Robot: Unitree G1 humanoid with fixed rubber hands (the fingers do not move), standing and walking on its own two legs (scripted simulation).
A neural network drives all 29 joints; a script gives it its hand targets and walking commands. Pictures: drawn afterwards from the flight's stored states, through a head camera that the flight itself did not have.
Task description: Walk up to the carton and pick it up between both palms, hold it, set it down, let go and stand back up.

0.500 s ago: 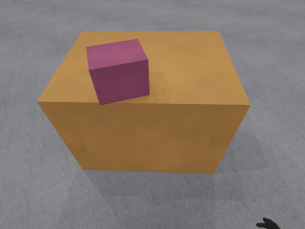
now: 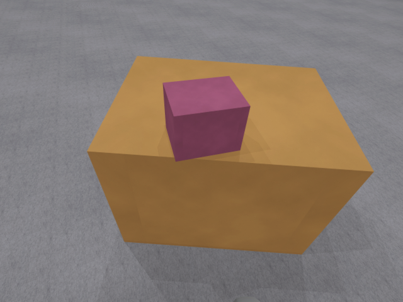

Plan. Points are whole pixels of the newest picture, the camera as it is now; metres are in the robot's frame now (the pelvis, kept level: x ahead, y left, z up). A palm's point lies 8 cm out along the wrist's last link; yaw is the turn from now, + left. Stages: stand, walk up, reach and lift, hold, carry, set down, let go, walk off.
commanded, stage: walk up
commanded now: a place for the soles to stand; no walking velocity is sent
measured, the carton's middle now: (203, 117) +0.65 -0.01 -0.01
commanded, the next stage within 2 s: none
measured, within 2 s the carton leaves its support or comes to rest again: neither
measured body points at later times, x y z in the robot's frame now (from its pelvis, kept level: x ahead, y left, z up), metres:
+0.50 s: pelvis +0.12 -0.01 +0.00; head +0.13 -0.01 +0.45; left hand +0.20 +0.32 -0.09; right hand +0.15 -0.33 -0.11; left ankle +0.07 +0.06 -0.73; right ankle +0.21 -0.16 -0.70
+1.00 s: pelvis +0.23 +0.04 -0.02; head +0.28 +0.02 +0.42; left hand +0.29 +0.38 -0.11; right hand +0.32 -0.29 -0.14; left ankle +0.31 +0.17 -0.73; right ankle +0.25 -0.15 -0.73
